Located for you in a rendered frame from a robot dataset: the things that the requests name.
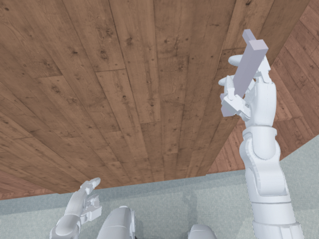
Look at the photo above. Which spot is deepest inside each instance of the handle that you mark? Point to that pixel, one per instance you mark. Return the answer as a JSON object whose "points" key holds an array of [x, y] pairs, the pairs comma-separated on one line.
{"points": [[252, 57]]}

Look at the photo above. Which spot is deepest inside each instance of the right robot hand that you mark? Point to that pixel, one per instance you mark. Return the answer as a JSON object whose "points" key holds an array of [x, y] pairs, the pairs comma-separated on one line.
{"points": [[260, 96]]}

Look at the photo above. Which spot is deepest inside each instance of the left robot hand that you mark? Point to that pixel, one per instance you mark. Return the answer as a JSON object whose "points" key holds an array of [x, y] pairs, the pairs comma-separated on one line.
{"points": [[87, 209]]}

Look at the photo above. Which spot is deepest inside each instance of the wardrobe door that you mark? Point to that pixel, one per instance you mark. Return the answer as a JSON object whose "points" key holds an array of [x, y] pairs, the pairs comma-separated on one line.
{"points": [[11, 184], [123, 90]]}

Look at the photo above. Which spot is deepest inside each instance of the right robot forearm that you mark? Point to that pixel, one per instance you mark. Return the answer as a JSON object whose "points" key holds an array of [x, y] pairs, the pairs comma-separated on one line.
{"points": [[267, 188]]}

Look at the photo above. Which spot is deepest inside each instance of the robot thigh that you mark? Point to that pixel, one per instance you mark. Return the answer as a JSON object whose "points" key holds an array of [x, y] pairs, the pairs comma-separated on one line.
{"points": [[119, 224], [199, 231]]}

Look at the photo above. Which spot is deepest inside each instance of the robot left thigh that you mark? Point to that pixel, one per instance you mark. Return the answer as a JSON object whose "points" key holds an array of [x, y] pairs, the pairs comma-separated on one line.
{"points": [[119, 224]]}

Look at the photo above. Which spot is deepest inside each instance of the left robot forearm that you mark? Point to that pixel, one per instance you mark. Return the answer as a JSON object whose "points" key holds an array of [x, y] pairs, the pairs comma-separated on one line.
{"points": [[68, 227]]}

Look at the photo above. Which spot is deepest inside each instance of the robot right thigh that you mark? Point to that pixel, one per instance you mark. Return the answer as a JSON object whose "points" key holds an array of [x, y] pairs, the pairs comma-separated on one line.
{"points": [[199, 231]]}

